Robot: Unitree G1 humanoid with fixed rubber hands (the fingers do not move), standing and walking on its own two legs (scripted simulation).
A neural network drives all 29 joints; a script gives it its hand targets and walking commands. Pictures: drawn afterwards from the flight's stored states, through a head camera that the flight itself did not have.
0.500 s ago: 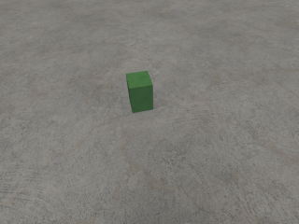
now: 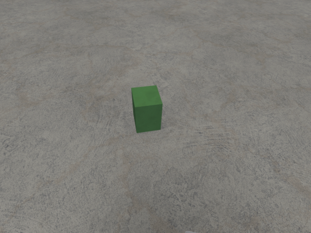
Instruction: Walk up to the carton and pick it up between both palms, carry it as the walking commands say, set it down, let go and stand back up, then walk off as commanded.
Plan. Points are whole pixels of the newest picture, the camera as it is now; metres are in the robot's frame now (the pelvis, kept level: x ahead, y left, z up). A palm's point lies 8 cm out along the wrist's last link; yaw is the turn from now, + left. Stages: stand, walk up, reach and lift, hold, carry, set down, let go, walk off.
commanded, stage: walk up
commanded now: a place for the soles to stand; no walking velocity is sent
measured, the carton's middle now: (146, 109) +1.13 +0.04 -0.61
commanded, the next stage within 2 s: none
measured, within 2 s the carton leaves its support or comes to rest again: neither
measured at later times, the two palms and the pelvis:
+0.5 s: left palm (46, 206) +0.24 +0.32 -0.11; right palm (260, 176) +0.31 -0.33 -0.09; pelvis +0.22 +0.00 +0.00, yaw +2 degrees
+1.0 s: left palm (70, 140) +0.47 +0.31 -0.10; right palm (246, 138) +0.48 -0.35 -0.10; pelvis +0.41 -0.02 -0.01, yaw +2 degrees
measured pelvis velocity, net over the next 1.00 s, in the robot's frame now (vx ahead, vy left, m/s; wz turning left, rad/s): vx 0.41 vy -0.02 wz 0.04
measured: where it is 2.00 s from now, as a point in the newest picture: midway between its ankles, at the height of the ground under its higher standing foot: (159, 178)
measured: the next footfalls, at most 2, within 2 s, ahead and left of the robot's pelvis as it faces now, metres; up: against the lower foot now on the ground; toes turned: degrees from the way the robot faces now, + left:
right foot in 0.16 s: +0.22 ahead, -0.15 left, +0.00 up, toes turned -5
left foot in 0.48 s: +0.35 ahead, +0.13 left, +0.00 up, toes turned +7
